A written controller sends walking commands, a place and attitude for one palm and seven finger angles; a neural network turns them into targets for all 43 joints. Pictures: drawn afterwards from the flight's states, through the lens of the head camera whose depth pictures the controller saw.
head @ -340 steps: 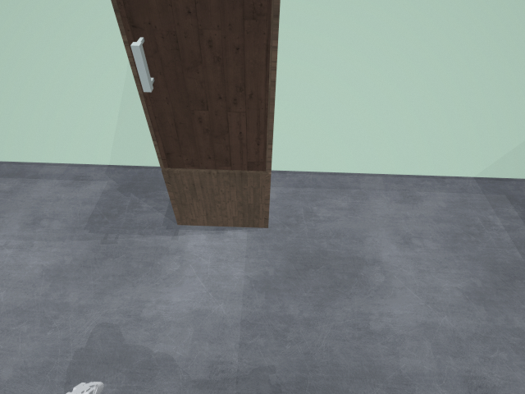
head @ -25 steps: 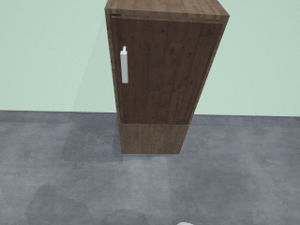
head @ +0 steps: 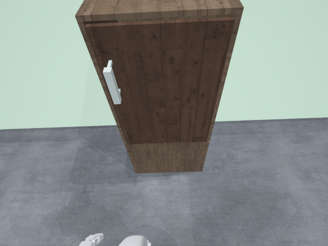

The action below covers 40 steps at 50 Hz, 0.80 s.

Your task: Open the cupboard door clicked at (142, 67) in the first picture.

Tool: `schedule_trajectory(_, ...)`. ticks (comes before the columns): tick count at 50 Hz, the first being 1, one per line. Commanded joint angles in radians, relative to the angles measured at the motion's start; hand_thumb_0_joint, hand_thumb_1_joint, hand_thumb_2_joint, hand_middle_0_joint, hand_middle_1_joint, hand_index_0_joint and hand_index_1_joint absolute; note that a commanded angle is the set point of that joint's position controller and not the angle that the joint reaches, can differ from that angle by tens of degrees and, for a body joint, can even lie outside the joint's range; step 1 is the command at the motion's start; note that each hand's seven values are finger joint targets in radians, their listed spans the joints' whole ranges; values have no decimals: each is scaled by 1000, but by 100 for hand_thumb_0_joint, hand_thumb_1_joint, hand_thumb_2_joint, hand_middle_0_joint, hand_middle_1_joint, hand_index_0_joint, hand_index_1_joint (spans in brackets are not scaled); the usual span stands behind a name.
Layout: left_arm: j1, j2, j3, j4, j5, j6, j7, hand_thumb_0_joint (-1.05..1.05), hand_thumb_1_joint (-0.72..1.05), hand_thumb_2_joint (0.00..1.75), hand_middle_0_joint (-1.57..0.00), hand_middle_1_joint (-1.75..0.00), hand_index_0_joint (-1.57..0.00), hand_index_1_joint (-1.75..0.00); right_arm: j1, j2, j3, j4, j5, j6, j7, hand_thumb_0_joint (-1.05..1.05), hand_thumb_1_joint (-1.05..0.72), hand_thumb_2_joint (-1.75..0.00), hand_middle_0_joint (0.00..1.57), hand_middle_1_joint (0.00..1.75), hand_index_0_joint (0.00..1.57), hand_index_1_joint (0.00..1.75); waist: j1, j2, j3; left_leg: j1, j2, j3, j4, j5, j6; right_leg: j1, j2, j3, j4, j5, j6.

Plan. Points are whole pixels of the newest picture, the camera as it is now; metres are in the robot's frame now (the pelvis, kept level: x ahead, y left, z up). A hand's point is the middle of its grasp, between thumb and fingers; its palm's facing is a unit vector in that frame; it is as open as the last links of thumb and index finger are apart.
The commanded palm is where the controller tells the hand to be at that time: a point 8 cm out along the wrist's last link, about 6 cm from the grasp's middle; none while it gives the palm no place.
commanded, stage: come to a stop and stand still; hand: left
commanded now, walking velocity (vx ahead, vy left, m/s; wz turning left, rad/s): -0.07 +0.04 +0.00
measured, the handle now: (114, 82) +0.57 +0.20 +0.05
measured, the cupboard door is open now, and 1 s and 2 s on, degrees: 0 0 0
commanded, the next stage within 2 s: look again from close up in 0.98 s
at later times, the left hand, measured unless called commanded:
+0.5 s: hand out of the picture -0.05 +0.26 -0.18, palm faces +0.03 -0.98 -0.22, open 7.4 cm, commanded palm none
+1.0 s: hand out of the picture -0.06 +0.21 -0.17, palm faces +0.00 -0.99 -0.17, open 7.3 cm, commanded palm none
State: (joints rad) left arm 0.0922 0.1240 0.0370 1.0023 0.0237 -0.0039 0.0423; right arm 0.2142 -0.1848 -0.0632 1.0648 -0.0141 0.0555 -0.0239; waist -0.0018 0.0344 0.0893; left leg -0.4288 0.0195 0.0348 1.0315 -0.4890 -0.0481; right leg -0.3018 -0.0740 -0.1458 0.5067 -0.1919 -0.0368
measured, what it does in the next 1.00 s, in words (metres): steps on the spot: left foot, then right foot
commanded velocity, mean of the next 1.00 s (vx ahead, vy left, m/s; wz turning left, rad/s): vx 0.00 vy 0.00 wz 0.00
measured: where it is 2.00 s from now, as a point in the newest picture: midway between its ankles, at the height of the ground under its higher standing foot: outside the picture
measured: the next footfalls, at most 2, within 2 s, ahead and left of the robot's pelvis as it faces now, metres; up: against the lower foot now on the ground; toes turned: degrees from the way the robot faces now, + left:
left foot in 0.22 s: +0.03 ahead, +0.16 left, +0.00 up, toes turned +3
right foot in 0.52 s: -0.04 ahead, -0.06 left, +0.00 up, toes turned -3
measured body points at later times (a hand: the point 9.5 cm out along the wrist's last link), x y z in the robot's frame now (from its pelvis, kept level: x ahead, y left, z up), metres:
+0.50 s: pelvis -0.03 +0.07 +0.00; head -0.02 +0.08 +0.45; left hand -0.05 +0.31 -0.16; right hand +0.03 -0.16 -0.15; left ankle -0.01 +0.16 -0.74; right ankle -0.08 -0.06 -0.72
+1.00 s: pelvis -0.05 +0.05 +0.01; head -0.04 +0.05 +0.46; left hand -0.05 +0.26 -0.16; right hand -0.11 -0.15 -0.16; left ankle -0.01 +0.16 -0.74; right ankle -0.08 -0.06 -0.74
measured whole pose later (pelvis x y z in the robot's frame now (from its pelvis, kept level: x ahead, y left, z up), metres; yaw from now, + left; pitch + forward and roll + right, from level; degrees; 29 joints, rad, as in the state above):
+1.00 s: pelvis -0.05 +0.05 +0.01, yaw -1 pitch -1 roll +0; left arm 0.29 0.12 -0.01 1.14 0.01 0.01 0.04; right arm 0.35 -0.11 -0.01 1.18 -0.01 0.00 -0.03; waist -0.01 -0.01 0.03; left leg -0.23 0.00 0.09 0.39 -0.15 0.03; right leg -0.14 -0.01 -0.02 0.42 -0.27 0.00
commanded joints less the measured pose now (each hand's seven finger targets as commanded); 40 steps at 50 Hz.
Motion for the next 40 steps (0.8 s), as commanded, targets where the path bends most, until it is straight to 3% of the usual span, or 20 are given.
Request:
schedule_trajectory(1, 57, 227, 57, -60, 9, 7, 12, 0, 90, 90, -20, -30, -20, -30, 75, -43, -13, -75, -1, 7, 14, 0, -90, -90, 20, 30, 20, 30, 2, -203, -153, 14, 23, -34, -9, 60, -12, 95, -280, 180, -149, 547, -145)
schedule_trajectory(5, 67, 243, 59, -70, 17, 13, 3, 0, 90, 90, -20, -30, -20, -30, 34, -48, -7, -112, 2, -13, 19, 0, -90, -90, 20, 30, 20, 30, 15, -239, -151, 88, 18, -4, -211, 62, 4, 79, -251, 212, -161, 316, -135)
schedule_trajectory(8, 60, 249, 59, -70, 7, 24, -4, 0, 90, 90, -20, -30, -20, -30, 102, -59, -1, -99, -1, -30, 18, 0, -90, -90, 20, 30, 20, 30, -22, -199, -159, 260, 3, 39, -510, 242, 13, 3, -202, 193, -101, 111, -69)
schedule_trajectory(9, 80, 221, 50, -72, -1, 32, -9, 0, 90, 90, -20, -30, -20, -30, 112, -91, -3, -98, -1, -38, 18, 0, -90, -90, 20, 30, 20, 30, -26, -95, -143, 336, 40, -1, -614, 271, 21, -83, -151, 168, -24, -26, -27)
schedule_trajectory(10, 111, 161, 38, -82, -6, 40, -15, 0, 90, 90, -20, -30, -20, -30, 91, -164, -15, -120, -9, -45, 18, 0, -90, -90, 20, 30, 20, 30, -17, 178, -110, 284, 222, -237, -746, 268, 74, -171, -32, 88, 130, -228, 34)
schedule_trajectory(11, 103, 139, 33, -97, -8, 44, -15, 0, 90, 90, -20, -30, -20, -30, 31, -221, -18, -162, -17, -39, 14, 0, -90, -90, 20, 30, 20, 30, -12, 281, -49, 101, 343, -365, -839, 253, 168, -152, 33, 88, 282, -345, 58)
schedule_trajectory(12, 95, 156, 36, -83, -2, 54, -12, 0, 90, 90, -20, -30, -20, -30, -32, -204, -15, -168, -19, -42, 3, 0, -90, -90, 20, 30, 20, 30, -6, 262, -44, 23, 333, -357, -874, 168, 196, -108, 26, 163, 395, -338, 54)
schedule_trajectory(13, 106, 166, 43, -63, 3, 59, -16, 0, 90, 90, -20, -30, -20, -30, -71, -182, -5, -168, -20, -40, -4, 0, -90, -90, 20, 30, 20, 30, 17, 214, -16, 5, 278, -298, -867, 128, 185, -110, 39, 193, 477, -283, 46)
schedule_trajectory(15, 192, 167, 40, -18, 5, 51, -23, 0, 90, 90, -20, -30, -20, -30, -112, -141, 9, -167, -10, -47, -6, 0, -90, -90, 20, 30, 20, 30, 53, 121, -39, 73, 211, -188, -827, 176, 175, -124, 42, 182, 529, -213, 50)
schedule_trajectory(18, 205, 143, 18, 3, -1, 41, -19, 0, 90, 90, -20, -30, -20, -30, -56, -131, 10, -131, -3, -53, -7, 0, -90, -90, 20, 30, 20, 30, 28, 94, -77, 211, 207, -161, -809, 281, 195, -115, 28, 156, 405, -229, 67)
schedule_trajectory(21, 179, 116, -3, 8, -3, 31, -17, 0, 90, 90, -20, -30, -20, -30, 22, -123, 5, -86, -2, -58, -11, 0, -90, -90, 20, 30, 20, 30, -10, 78, -96, 316, 229, -196, -790, 399, 216, -60, 19, 134, 190, -263, 68)
schedule_trajectory(22, 195, 110, -8, 19, -5, 28, -15, 0, 90, 90, -20, -30, -20, -30, 36, -125, 5, -72, 0, -59, -10, 0, -90, -90, 20, 30, 20, 30, -9, 78, -108, 331, 230, -197, -776, 440, 213, -26, 21, 130, 111, -247, 66)
schedule_trajectory(24, 259, 107, -13, 61, -9, 18, -10, 0, 90, 90, -20, -30, -20, -30, 39, -118, 9, -50, 7, -62, -9, 0, -90, -90, 20, 30, 20, 30, 14, 56, -125, 303, 195, -167, -732, 445, 173, 90, 21, 127, -83, -92, 60)
schedule_trajectory(25, 280, 129, -14, 80, -8, 8, -6, 0, 90, 90, -20, -30, -20, -30, 43, -96, 14, -41, 15, -65, -7, 0, -90, -90, 20, 30, 20, 30, 17, 15, -119, 261, 156, -147, -701, 435, 136, 160, 0, 164, -186, 12, 51)
schedule_trajectory(26, 272, 143, -17, 89, -8, -1, -3, 0, 90, 90, -20, -30, -20, -30, 48, -68, 21, -38, 21, -67, -4, 0, -90, -90, 20, 30, 20, 30, -2, -33, -98, 230, 114, -106, -689, 390, 94, 166, -57, 227, -199, 64, 26)
schedule_trajectory(27, 261, 152, -21, 90, -10, -6, -2, 0, 90, 90, -20, -30, -20, -30, 49, -56, 26, -32, 21, -70, 0, 0, -90, -90, 20, 30, 20, 30, -11, -28, -85, 258, 86, -87, -697, 358, 73, 120, -94, 241, -192, 79, 8)
schedule_trajectory(29, 243, 133, -24, 104, -11, -17, -2, 0, 90, 90, -20, -30, -20, -30, 60, -58, 28, -7, 11, -67, -1, 0, -90, -90, 20, 30, 20, 30, -18, -166, -92, 319, 81, -57, -674, 420, 67, 79, -71, 242, -179, 127, 5)
schedule_trajectory(30, 238, 128, -26, 107, -12, -17, -2, 0, 90, 90, -20, -30, -20, -30, 72, -62, 28, 4, 13, -69, -1, 0, -90, -90, 20, 30, 20, 30, -21, -168, -94, 329, 87, -57, -680, 425, 70, 76, -67, 229, -181, 114, 9)
schedule_trajectory(33, 240, 113, -29, 112, -14, -9, 0, 0, 90, 90, -20, -30, -20, -30, 82, -61, 36, 35, 11, -68, -2, 0, -90, -90, 20, 30, 20, 30, -14, -85, -30, 301, 87, -65, -716, 336, 71, 44, -47, 225, -200, -36, 15)
schedule_trajectory(40, 264, 100, -27, 121, -14, 1, 1, 0, 90, 90, -20, -30, -20, -30, 126, -39, 42, 66, 5, -58, -5, 0, -90, -90, 20, 30, 20, 30, -4, -31, 38, 225, 81, -78, -742, 206, 70, 22, -33, 218, -217, -149, 12)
